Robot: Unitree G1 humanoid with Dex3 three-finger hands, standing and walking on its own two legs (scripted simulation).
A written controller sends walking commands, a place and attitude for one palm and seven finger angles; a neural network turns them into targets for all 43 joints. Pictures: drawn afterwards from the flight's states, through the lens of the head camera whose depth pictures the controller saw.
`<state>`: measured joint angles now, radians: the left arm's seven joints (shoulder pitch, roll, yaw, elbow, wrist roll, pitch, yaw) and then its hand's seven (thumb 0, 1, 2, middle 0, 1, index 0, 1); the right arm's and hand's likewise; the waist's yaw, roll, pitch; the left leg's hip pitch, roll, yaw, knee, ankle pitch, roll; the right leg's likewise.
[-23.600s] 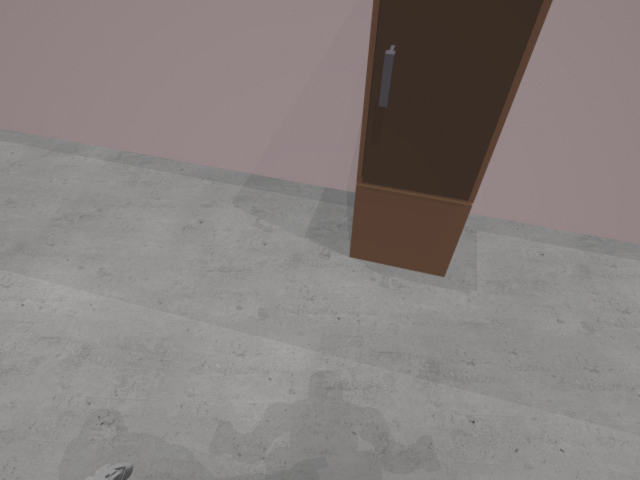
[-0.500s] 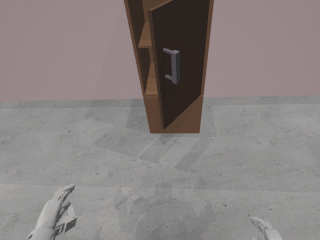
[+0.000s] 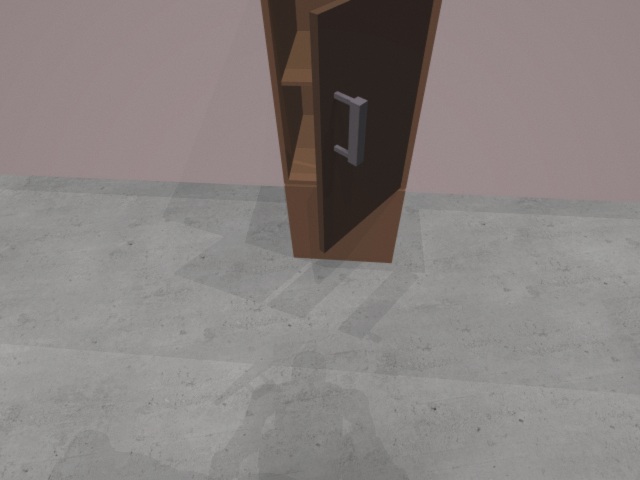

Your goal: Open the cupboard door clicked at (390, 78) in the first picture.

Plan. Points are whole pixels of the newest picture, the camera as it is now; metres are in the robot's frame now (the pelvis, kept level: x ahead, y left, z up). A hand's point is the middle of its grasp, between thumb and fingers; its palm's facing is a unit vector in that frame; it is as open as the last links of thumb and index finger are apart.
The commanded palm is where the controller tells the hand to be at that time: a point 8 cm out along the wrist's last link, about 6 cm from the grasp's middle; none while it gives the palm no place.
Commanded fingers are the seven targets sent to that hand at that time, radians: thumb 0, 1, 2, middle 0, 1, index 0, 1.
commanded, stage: let the arm hang, fingers relaxed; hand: left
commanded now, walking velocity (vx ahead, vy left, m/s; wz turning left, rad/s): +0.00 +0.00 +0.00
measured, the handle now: (348, 129) +0.72 -0.01 +0.03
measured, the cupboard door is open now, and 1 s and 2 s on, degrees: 52 52 52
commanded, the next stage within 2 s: look to check the result in 0.44 s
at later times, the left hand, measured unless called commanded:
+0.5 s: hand out of the picture +0.08 +0.20 -0.16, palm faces +0.00 -0.97 -0.25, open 7.4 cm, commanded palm none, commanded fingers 0.00 0.90 0.90 -0.20 -0.30 -0.20 -0.30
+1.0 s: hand out of the picture +0.11 +0.21 -0.15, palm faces -0.01 -0.95 -0.30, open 7.4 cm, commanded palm none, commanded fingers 0.00 0.90 0.90 -0.20 -0.30 -0.20 -0.30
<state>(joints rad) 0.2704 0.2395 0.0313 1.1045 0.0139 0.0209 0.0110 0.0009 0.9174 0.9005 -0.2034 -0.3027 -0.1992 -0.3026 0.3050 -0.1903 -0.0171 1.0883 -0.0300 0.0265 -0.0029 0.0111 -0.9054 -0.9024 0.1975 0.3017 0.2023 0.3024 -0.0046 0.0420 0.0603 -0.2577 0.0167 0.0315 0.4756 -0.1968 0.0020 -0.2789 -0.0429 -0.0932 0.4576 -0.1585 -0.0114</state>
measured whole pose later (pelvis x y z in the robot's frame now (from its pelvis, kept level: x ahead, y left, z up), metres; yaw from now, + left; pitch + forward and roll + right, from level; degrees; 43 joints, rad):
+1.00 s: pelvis +0.05 -0.02 +0.01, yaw +0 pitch -1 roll +0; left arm 0.13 0.25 0.02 1.15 0.01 -0.02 0.01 0.00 0.90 0.90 -0.20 -0.30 -0.20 -0.30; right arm 0.14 -0.27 -0.01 1.14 -0.02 0.00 -0.01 0.01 -0.91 -0.90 0.20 0.30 0.20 0.30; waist 0.00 0.04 0.06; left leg -0.11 0.04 0.03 0.33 -0.20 -0.03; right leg -0.16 -0.01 -0.10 0.35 -0.18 -0.02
